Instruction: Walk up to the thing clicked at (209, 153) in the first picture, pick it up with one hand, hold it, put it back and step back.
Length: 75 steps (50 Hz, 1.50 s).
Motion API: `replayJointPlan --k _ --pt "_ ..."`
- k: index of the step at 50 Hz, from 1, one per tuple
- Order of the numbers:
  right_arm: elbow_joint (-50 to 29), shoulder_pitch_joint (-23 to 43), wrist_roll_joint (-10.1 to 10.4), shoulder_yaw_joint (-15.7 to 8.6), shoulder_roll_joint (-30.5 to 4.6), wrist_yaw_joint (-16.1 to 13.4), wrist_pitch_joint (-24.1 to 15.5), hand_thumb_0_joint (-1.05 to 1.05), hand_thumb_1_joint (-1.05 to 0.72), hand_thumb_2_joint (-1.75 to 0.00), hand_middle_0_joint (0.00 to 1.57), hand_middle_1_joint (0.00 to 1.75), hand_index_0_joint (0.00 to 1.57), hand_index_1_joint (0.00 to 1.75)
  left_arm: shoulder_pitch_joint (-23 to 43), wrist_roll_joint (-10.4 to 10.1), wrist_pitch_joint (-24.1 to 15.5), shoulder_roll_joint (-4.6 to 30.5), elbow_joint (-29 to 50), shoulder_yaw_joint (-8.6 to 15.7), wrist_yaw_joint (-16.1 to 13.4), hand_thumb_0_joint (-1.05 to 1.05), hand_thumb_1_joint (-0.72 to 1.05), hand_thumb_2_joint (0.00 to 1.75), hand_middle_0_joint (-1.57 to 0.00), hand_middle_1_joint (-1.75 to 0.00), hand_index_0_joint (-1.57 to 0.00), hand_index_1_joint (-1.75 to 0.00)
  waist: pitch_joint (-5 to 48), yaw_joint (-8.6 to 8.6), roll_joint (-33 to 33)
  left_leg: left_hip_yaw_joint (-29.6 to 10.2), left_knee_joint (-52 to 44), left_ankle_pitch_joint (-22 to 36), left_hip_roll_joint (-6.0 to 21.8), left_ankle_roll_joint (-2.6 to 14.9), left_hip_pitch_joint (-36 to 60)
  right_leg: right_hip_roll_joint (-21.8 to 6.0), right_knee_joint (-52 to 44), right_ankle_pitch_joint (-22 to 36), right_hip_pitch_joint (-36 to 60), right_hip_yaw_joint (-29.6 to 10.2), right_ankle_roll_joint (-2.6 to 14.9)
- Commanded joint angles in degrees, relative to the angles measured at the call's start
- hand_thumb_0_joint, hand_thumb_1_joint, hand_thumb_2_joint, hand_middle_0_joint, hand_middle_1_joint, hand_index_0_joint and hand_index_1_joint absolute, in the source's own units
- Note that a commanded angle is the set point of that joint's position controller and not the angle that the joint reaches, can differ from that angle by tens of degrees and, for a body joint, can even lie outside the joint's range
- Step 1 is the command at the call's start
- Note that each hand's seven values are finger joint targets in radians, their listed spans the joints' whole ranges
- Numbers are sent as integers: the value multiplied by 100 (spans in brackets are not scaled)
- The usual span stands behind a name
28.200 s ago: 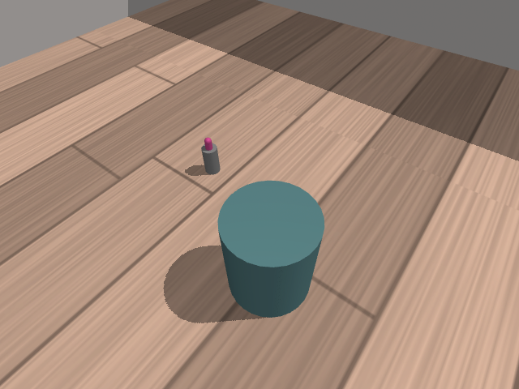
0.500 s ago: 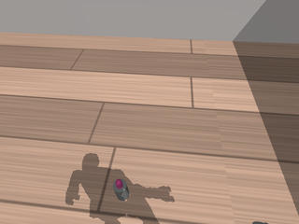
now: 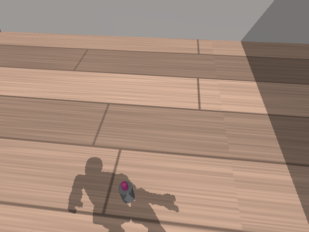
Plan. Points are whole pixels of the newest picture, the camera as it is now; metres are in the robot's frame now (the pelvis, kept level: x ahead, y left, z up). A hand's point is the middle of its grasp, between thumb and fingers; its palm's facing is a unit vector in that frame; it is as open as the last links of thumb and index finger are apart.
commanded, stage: stand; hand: left
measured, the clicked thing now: (126, 190) +0.47 +0.19 -0.67
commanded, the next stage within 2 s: go down in 1.72 s
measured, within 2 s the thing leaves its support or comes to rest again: neither
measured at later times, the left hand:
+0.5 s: hand out of the picture +0.06 +0.26 -0.16, palm faces -0.03 -0.94 -0.34, open 7.4 cm
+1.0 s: hand out of the picture +0.08 +0.26 -0.16, palm faces -0.02 -0.94 -0.34, open 7.4 cm
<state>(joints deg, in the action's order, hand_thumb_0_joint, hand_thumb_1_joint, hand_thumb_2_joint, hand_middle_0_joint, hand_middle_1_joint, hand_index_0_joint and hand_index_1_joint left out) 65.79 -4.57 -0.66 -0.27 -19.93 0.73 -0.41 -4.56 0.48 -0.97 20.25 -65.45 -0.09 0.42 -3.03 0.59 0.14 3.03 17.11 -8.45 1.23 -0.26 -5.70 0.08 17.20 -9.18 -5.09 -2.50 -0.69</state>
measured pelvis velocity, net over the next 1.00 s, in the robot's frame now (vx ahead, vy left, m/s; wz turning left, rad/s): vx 0.01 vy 0.00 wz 0.01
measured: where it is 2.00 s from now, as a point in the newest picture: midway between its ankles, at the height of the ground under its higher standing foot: outside the picture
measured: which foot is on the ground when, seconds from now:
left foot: down 0.00-1.00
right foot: down 0.00-1.00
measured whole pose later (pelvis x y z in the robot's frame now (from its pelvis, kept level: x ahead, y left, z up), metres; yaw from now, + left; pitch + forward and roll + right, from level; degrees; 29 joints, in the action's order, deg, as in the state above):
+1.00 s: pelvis +0.01 +0.00 +0.00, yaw +1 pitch -2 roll +0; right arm 65.5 -5.4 -0.5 0.0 -20.4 0.6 -0.4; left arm -6.4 0.6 -0.9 20.4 -64.5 -0.6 0.3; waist -2.6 0.3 -0.2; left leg 2.4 17.8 -9.1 0.7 0.0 -6.3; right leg -0.5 17.8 -10.1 -5.3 -1.8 -0.9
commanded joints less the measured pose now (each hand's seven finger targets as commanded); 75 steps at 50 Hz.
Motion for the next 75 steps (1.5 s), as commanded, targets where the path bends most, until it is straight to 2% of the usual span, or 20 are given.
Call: replayJointPlan --k 1,2,4,6,13,19,25,27,29,35,37,38,40,42,44,49,61,64,70,75 --pt "-287 305 -2 -259 -1201 -71 -151 0 -90 -90 20 30 20 30 309 -13 -117 1227 375 226 -79 0 90 90 -20 -30 -20 -30 298 12 -26 -660 -351 -114 675 110 224 -667 -377 96 -418 -510 131" --pt "-287 294 -1 -256 -1199 -60 -144 0 -90 -90 20 30 20 30 283 -10 -111 1219 367 215 -76 0 90 90 -20 -30 -20 -30 251 16 -14 -666 -370 -249 661 115 139 -660 -416 -39 -437 -503 126" --pt "-289 280 4 -275 -1205 -51 -136 0 -90 -90 20 30 20 30 261 -9 -122 1237 372 214 -80 0 90 90 -20 -30 -20 -30 368 14 -122 -677 -310 -13 683 128 228 -677 -378 53 -396 -500 131" --pt "-263 247 -9 -277 -1208 -51 -123 0 -90 -90 20 30 20 30 220 -2 -107 1231 350 208 -78 0 90 90 -20 -30 -20 -30 164 14 -104 -692 -338 -388 645 121 60 -651 -459 -422 -536 -528 131" --pt "-269 184 -1 -271 -1236 -56 -149 0 -90 -90 20 30 20 30 54 -3 -102 1202 367 191 -50 0 90 90 -20 -30 -20 -30 299 -14 95 -768 -394 -412 667 140 -27 -645 -273 -85 -406 -492 168" --pt "-273 175 8 -261 -1259 -71 -153 0 -90 -90 20 30 20 30 20 -11 -104 1220 402 177 -66 0 90 90 -20 -30 -20 -30 481 -22 8 -729 -244 268 690 165 231 -692 -191 341 -358 -500 175" --pt "-273 158 18 -231 -1254 -74 -149 0 -90 -90 20 30 20 30 -34 -4 -87 1213 384 164 -67 0 90 90 -20 -30 -20 -30 393 -28 10 -732 -263 230 678 155 132 -682 -186 349 -313 -461 171" --pt "-301 167 29 -232 -1267 -78 -157 0 -90 -90 20 30 20 30 -39 -8 -91 1223 408 172 -72 0 90 90 -20 -30 -20 -30 473 -31 -4 -710 -223 405 678 161 235 -703 -156 547 -272 -463 166" --pt "-289 132 28 -217 -1215 -79 -150 0 -90 -90 20 30 20 30 56 -15 -92 1243 413 171 -86 0 90 90 -20 -30 -20 -30 352 5 -114 -723 -243 433 672 141 156 -693 -169 440 -351 -452 166" --pt "-318 202 30 -218 -1242 -72 -147 0 -90 -90 20 30 20 30 -1 -7 -94 1251 421 174 -83 0 90 90 -20 -30 -20 -30 376 -31 -37 -732 -230 371 684 138 215 -705 -208 383 -310 -444 161" --pt "-334 158 21 -215 -1241 -79 -148 0 -90 -90 20 30 20 30 76 1 -102 1266 457 190 -86 0 90 90 -20 -30 -20 -30 464 -13 -63 -697 -195 490 675 147 193 -740 -205 603 -209 -460 163" --pt "-321 189 33 -209 -1240 -76 -150 0 -90 -90 20 30 20 30 43 -14 -100 1234 440 172 -84 0 90 90 -20 -30 -20 -30 357 -23 -89 -723 -220 443 668 125 182 -713 -238 486 -321 -433 155" --pt "-343 192 23 -222 -1262 -80 -147 0 -90 -90 20 30 20 30 82 -2 -115 1238 466 178 -88 0 90 90 -20 -30 -20 -30 559 -13 -49 -681 -125 652 693 155 306 -760 -194 759 -180 -454 155" --pt "-328 172 19 -218 -1247 -79 -143 0 -90 -90 20 30 20 30 82 -12 -102 1256 454 178 -96 0 90 90 -20 -30 -20 -30 443 0 -62 -694 -167 594 684 134 235 -739 -218 643 -231 -434 157" --pt "-349 210 22 -227 -1267 -85 -145 0 -90 -90 20 30 20 30 80 -3 -108 1244 474 180 -95 0 90 90 -20 -30 -20 -30 580 -14 37 -675 -104 764 702 147 326 -756 -165 885 -148 -428 163" --pt "-331 166 25 -220 -1208 -88 -135 0 -90 -90 20 30 20 30 123 -5 -91 1272 457 190 -101 0 90 90 -20 -30 -20 -30 416 6 -98 -694 -191 620 684 122 200 -716 -185 648 -186 -407 173" --pt "-357 161 19 -218 -1251 -92 -138 0 -90 -90 20 30 20 30 48 6 -90 1222 464 191 -93 0 90 90 -20 -30 -20 -30 388 -24 9 -688 -220 468 669 155 176 -736 -259 585 -190 -420 168" --pt "-362 173 17 -219 -1250 -93 -136 0 -90 -90 20 30 20 30 5 0 -86 1235 443 188 -91 0 90 90 -20 -30 -20 -30 326 -38 -6 -716 -246 382 680 149 170 -713 -259 391 -235 -408 181" --pt "-368 139 25 -234 -1263 -93 -141 0 -90 -90 20 30 20 30 1 10 -108 1252 485 186 -98 0 90 90 -20 -30 -20 -30 567 -11 -13 -686 -131 691 686 162 359 -761 -211 775 -174 -416 174" --pt "-357 132 19 -222 -1250 -104 -141 0 -90 -90 20 30 20 30 10 -5 -78 1250 454 189 -95 0 90 90 -20 -30 -20 -30 320 -27 -8 -720 -245 494 675 151 167 -727 -209 466 -235 -409 185"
